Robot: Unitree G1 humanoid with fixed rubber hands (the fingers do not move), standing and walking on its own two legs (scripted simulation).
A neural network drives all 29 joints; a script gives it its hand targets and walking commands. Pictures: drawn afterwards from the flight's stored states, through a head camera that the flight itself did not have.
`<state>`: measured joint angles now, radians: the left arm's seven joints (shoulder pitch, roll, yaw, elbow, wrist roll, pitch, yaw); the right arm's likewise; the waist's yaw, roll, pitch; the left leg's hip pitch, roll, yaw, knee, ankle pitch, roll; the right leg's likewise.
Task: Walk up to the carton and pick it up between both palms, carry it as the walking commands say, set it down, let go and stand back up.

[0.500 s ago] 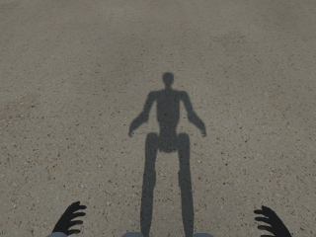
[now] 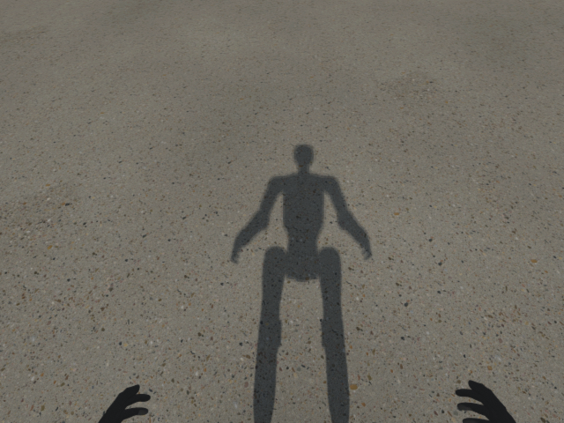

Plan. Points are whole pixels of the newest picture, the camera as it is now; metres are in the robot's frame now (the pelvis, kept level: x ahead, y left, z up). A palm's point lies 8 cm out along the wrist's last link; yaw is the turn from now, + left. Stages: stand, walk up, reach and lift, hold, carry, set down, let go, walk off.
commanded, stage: stand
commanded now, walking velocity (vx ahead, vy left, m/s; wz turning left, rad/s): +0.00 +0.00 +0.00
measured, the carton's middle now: out of the picture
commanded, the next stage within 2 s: walk up in 1.56 s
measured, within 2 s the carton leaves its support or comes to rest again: neither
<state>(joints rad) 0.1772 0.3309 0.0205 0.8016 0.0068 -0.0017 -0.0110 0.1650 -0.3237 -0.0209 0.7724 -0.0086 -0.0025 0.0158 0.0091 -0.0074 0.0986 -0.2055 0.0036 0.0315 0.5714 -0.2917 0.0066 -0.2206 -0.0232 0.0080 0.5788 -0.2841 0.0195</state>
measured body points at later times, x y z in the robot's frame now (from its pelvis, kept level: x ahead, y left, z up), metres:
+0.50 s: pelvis -0.01 -0.01 +0.01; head +0.00 -0.01 +0.46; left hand +0.11 +0.28 -0.11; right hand +0.09 -0.30 -0.11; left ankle +0.01 +0.11 -0.73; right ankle +0.02 -0.13 -0.73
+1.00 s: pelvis +0.00 -0.01 +0.01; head +0.01 -0.01 +0.46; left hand +0.09 +0.27 -0.12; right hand +0.07 -0.31 -0.12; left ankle +0.01 +0.12 -0.73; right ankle +0.02 -0.13 -0.73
